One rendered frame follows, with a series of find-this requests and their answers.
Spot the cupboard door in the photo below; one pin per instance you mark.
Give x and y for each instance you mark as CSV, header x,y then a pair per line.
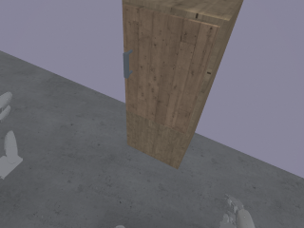
x,y
169,58

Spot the right robot hand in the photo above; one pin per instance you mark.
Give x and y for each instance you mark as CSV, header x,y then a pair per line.
x,y
242,219

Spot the handle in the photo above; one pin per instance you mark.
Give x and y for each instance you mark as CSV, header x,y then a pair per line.
x,y
126,71

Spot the left robot hand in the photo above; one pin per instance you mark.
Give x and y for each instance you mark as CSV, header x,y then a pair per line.
x,y
12,160

